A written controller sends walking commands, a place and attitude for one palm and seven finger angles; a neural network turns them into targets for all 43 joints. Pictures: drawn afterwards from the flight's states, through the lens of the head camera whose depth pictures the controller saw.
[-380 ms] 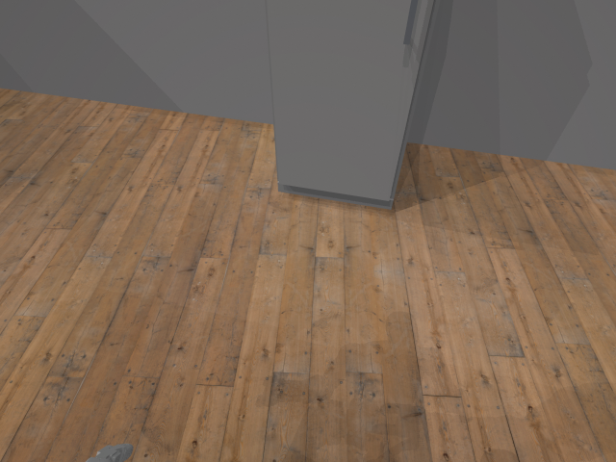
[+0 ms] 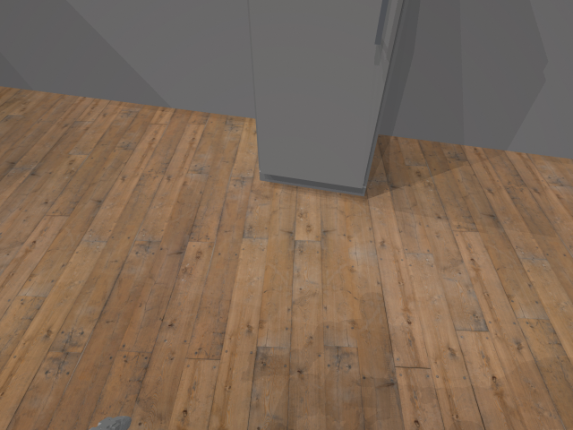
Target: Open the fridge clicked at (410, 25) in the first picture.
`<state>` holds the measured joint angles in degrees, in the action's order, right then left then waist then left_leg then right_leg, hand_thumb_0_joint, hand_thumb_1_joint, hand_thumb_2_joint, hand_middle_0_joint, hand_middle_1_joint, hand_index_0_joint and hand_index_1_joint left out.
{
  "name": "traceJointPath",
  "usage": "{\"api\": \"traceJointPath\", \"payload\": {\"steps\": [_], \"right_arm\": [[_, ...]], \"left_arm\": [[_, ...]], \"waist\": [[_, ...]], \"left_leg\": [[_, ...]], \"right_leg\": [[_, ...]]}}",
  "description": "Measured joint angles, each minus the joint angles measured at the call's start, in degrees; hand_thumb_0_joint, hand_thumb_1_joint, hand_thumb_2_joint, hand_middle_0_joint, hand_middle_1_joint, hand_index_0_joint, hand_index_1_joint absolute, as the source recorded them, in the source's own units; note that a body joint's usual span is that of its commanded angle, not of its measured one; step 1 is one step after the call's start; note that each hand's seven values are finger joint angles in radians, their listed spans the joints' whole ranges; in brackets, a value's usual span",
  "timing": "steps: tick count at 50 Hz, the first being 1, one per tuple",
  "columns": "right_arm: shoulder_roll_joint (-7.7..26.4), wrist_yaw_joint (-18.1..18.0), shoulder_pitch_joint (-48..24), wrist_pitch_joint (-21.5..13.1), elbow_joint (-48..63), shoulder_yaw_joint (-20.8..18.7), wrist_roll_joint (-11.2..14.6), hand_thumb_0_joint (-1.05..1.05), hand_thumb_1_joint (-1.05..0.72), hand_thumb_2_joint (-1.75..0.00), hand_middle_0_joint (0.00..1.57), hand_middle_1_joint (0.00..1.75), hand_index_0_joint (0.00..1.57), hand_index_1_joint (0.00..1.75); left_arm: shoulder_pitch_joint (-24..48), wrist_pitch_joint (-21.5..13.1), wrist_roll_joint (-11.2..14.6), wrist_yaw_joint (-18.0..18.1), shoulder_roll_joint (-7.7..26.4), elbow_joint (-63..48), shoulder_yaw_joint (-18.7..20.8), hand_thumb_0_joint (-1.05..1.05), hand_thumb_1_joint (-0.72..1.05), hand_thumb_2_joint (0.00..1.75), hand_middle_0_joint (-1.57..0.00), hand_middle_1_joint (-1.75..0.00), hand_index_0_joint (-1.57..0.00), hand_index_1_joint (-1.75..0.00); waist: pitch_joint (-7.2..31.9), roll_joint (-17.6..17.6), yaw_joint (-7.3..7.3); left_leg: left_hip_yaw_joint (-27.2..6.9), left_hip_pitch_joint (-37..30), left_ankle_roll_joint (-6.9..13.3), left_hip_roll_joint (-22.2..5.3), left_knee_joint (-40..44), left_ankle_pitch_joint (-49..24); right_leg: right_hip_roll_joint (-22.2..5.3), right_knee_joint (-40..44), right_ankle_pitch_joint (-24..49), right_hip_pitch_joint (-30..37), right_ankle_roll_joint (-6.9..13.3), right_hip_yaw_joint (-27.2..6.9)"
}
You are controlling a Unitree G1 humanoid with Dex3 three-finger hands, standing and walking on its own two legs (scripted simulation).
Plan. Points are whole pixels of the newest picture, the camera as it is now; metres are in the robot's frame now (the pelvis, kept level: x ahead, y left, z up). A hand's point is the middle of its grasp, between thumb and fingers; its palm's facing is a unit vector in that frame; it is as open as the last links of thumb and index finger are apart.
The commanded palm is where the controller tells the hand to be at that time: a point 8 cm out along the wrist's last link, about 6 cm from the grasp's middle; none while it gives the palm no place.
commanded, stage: stand and wait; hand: right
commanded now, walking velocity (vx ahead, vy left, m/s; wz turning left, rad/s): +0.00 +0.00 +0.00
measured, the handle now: out of the picture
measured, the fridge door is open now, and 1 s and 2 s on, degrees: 0 0 0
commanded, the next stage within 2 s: look at it before walking up in 0.44 s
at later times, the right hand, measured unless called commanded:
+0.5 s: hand out of the picture +0.07 -0.24 -0.15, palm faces -0.03 +0.94 -0.33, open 7.4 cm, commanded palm none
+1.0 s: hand out of the picture +0.07 -0.23 -0.15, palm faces -0.03 +0.94 -0.33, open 7.4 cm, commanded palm none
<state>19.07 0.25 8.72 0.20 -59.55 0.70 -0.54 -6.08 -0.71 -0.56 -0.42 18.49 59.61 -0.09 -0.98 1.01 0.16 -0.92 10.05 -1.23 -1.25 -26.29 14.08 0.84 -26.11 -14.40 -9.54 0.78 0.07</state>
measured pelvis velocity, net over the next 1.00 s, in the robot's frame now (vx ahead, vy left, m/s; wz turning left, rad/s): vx -0.01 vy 0.01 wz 0.00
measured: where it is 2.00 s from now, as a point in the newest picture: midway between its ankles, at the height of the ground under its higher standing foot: outside the picture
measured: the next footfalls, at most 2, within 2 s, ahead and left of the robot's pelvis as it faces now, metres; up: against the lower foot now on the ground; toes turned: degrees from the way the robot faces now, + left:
left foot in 1.78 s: +0.29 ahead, +0.16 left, +0.00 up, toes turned +11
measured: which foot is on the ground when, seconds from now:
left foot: down 0.00-1.00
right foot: down 0.00-1.00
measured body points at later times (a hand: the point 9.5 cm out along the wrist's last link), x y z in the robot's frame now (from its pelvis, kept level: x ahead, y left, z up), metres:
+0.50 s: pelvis -0.01 +0.01 +0.00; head -0.01 +0.01 +0.45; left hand +0.06 +0.31 -0.13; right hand +0.07 -0.29 -0.13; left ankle +0.00 +0.13 -0.74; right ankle +0.00 -0.11 -0.74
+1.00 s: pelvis -0.01 +0.01 +0.00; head +0.00 +0.01 +0.45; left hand +0.07 +0.31 -0.13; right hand +0.07 -0.28 -0.13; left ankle +0.00 +0.13 -0.74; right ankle +0.00 -0.11 -0.74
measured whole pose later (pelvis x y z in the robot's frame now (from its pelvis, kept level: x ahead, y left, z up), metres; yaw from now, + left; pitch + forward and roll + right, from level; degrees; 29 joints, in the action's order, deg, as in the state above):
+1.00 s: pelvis -0.01 +0.01 +0.00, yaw +0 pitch -2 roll +0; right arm 19.7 0.3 8.2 -0.2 -62.6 0.4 -0.5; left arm -6.8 -0.7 -0.2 -0.5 19.3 63.9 -0.3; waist -1.9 0.6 -0.1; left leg -0.6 8.9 -0.2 -0.2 -22.7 11.7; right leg -0.3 -22.0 -11.8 -8.1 -0.4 -0.2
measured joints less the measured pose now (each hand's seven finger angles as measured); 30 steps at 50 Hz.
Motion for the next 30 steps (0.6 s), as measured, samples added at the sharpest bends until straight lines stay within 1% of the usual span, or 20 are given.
{"api": "traceJointPath", "payload": {"steps": [15, 30], "right_arm": [[1.11, -0.09, 0.22, -0.12, -2.51, -0.37, 0.13, 0.01, -0.91, -0.9, 0.2, 0.3, 0.2, 0.3], [0.62, -0.01, -1.01, -0.4, -2.48, -0.21, 0.02, 0.01, -0.91, -0.9, 0.2, 0.3, 0.2, 0.3]], "left_arm": [[-2.01, 0.28, 0.24, -0.02, 1.01, 3.63, 0.11, 0.01, 0.91, 0.9, -0.21, -0.3, -0.21, -0.29], [-1.1, 0.03, 0.24, -0.18, 0.61, 3.92, -0.06, 0.01, 0.91, 0.9, -0.21, -0.3, -0.21, -0.29]], "waist": [[-0.81, -0.31, -0.44], [-0.32, -0.45, -0.49]], "left_leg": [[0.16, -0.42, 0.48, 0.47, 1.67, -1.39], [0.07, -0.61, 0.76, 0.77, 2.61, -2.17]], "right_leg": [[-0.49, 1.83, 1.47, 0.5, -0.54, -0.16], [-0.79, 3.15, 2.38, 0.94, -0.88, -0.07]]}}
